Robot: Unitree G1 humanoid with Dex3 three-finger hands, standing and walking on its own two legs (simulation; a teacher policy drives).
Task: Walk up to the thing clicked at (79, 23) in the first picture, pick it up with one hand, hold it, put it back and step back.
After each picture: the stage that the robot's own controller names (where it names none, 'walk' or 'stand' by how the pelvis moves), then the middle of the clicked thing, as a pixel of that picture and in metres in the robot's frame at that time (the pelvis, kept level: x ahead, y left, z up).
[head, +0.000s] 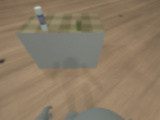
stand; (78, 25) +1.01 +0.20 +0.04
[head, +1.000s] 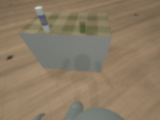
walk; (82, 27) +0.90 +0.19 +0.04
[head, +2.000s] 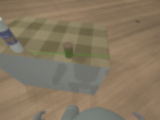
walk; (68, 50) +0.48 +0.21 +0.06
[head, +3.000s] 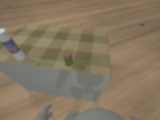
walk; (68, 58) +0.44 +0.21 +0.04
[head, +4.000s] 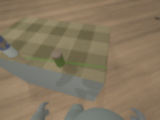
stand; (58, 59) +0.39 +0.26 +0.06
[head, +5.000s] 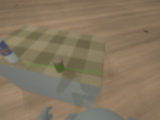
stand; (58, 64) +0.38 +0.26 +0.03
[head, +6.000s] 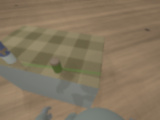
stand; (56, 65) +0.37 +0.27 +0.03
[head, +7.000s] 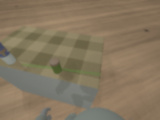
stand; (56, 66) +0.37 +0.28 +0.03
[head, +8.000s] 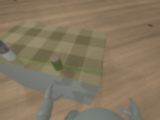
rise first; (56, 63) +0.38 +0.28 +0.04
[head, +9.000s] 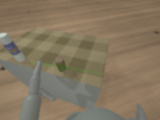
rise first; (60, 64) +0.39 +0.28 +0.04
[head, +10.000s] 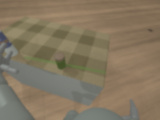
go down; (60, 61) +0.39 +0.24 +0.04
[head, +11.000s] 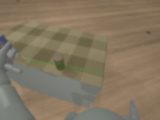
go down; (59, 62) +0.40 +0.25 +0.04
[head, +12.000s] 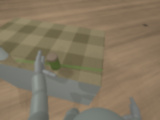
close; (54, 61) +0.37 +0.27 +0.07
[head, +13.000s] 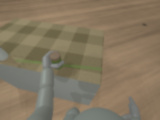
lift; (56, 60) +0.38 +0.25 +0.07
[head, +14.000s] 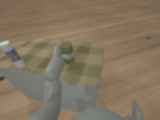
lift; (67, 53) +0.35 +0.16 +0.23
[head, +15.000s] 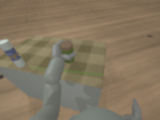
hold; (67, 52) +0.34 +0.16 +0.24
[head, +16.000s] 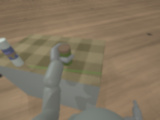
hold; (65, 55) +0.34 +0.18 +0.21
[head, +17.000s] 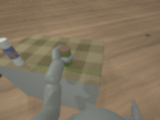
hold; (66, 56) +0.35 +0.18 +0.19
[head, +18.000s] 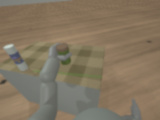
crouch; (64, 54) +0.33 +0.18 +0.25
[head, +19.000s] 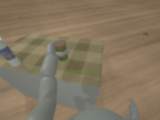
crouch; (61, 51) +0.39 +0.21 +0.21
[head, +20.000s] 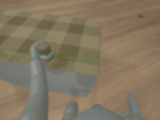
lower; (46, 52) +0.43 +0.29 +0.10
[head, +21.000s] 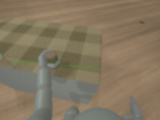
lower; (53, 60) +0.38 +0.26 +0.08
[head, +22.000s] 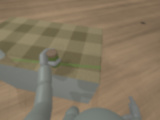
lower; (53, 58) +0.40 +0.26 +0.08
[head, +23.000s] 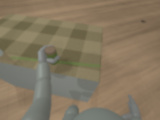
lower; (52, 55) +0.41 +0.27 +0.08
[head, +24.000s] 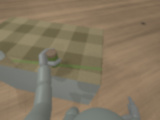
draw back; (53, 58) +0.39 +0.27 +0.08
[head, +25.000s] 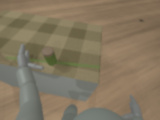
rise; (50, 56) +0.40 +0.27 +0.08
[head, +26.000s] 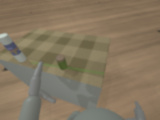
sink last; (61, 62) +0.40 +0.28 +0.05
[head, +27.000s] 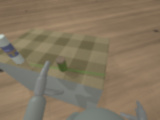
stand; (62, 64) +0.39 +0.27 +0.04
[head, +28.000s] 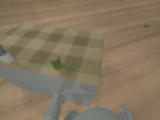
stand; (55, 62) +0.39 +0.28 +0.04
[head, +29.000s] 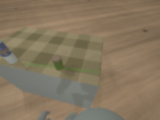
stand; (58, 62) +0.41 +0.27 +0.03
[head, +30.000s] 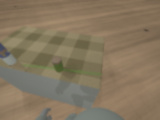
stand; (58, 64) +0.39 +0.27 +0.03
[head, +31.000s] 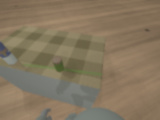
stand; (58, 64) +0.39 +0.26 +0.03
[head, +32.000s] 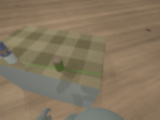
stand; (58, 64) +0.39 +0.26 +0.03
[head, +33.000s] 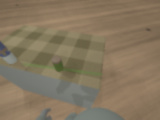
stand; (57, 64) +0.39 +0.27 +0.03
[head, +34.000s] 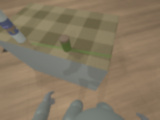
walk; (65, 43) +0.50 +0.22 +0.06
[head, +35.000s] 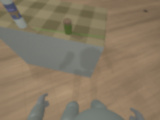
walk; (67, 27) +0.69 +0.25 +0.05
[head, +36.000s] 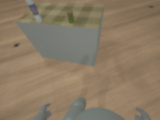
stand; (70, 17) +0.98 +0.33 +0.06
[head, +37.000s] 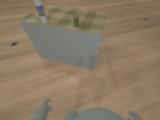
stand; (76, 21) +1.00 +0.24 +0.04
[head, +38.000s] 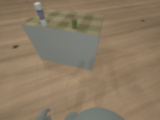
stand; (74, 23) +1.04 +0.26 +0.03
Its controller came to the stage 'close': yes
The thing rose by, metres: 0.24
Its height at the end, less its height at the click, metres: +0.00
